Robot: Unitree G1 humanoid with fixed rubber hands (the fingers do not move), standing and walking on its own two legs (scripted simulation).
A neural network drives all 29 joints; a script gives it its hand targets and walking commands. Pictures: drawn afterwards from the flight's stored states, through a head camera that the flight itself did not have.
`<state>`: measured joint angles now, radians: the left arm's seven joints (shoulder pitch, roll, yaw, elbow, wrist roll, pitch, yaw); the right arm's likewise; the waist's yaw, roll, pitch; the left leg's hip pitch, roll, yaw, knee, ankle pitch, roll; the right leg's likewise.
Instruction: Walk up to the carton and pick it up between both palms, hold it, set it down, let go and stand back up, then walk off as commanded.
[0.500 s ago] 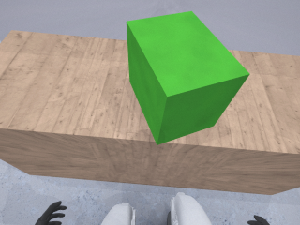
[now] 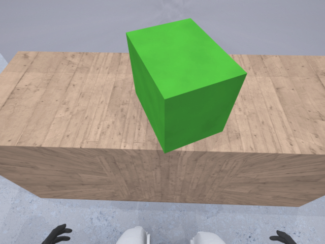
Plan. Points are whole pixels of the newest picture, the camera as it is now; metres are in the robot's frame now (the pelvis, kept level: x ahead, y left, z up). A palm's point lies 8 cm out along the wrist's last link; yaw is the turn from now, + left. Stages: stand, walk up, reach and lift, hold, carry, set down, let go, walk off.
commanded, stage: walk up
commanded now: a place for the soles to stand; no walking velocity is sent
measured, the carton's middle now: (177, 85) +0.56 -0.03 +0.02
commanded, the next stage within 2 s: none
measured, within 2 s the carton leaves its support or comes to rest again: neither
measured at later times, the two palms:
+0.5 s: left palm out of the picture +0.11 +0.29 -0.09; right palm out of the picture +0.11 -0.31 -0.09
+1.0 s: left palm out of the picture +0.11 +0.28 -0.09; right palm out of the picture +0.11 -0.32 -0.10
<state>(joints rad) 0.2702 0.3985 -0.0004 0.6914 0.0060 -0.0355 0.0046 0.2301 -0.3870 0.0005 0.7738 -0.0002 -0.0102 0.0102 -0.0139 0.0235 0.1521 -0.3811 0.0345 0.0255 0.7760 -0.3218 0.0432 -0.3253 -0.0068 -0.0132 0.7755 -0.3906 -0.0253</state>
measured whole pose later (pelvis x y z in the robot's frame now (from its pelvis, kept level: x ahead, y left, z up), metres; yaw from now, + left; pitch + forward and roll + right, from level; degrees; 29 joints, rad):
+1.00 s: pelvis +0.02 -0.01 +0.00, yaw -1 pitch -3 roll +0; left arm 0.31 0.40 0.00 0.69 0.01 -0.05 0.00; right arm 0.23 -0.40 0.00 0.77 0.00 -0.03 0.02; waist 0.01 0.01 0.11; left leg -0.37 0.05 0.04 0.81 -0.39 0.02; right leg -0.34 -0.03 -0.01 0.78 -0.39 0.01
